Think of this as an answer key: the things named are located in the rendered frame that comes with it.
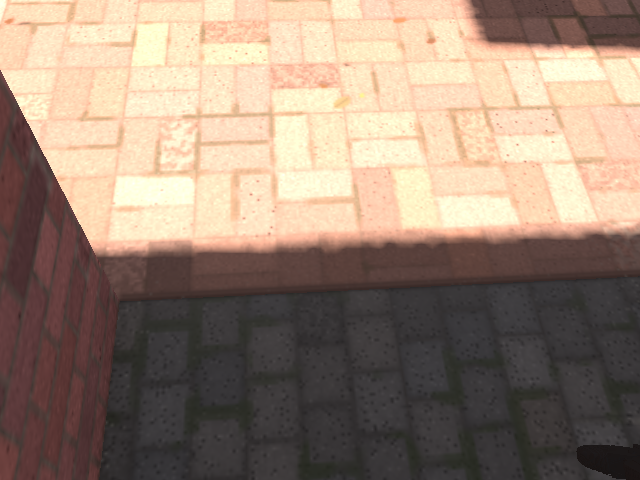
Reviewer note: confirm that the robot right hand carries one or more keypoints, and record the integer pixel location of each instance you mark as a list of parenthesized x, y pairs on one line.
[(621, 462)]

